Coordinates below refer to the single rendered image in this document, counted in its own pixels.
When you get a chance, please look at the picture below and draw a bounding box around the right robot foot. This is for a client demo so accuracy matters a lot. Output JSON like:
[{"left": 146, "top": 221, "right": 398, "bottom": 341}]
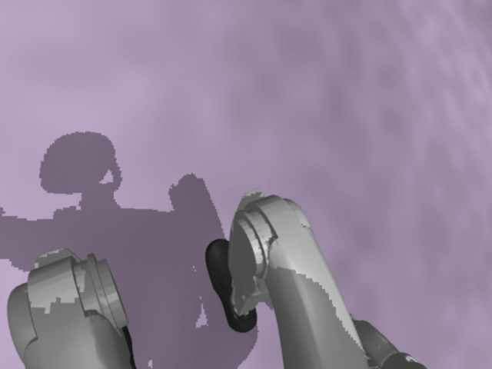
[{"left": 205, "top": 239, "right": 257, "bottom": 333}]

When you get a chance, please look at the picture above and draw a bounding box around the right robot hand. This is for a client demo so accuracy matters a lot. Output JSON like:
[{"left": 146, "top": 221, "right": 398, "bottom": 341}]
[{"left": 350, "top": 314, "right": 400, "bottom": 369}]

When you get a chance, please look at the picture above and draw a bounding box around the left robot foot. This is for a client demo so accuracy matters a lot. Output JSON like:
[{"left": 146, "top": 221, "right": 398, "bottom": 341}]
[{"left": 122, "top": 326, "right": 137, "bottom": 369}]

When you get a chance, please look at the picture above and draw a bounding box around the right robot arm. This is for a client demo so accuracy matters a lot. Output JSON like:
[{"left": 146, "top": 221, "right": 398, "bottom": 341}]
[{"left": 381, "top": 352, "right": 427, "bottom": 369}]

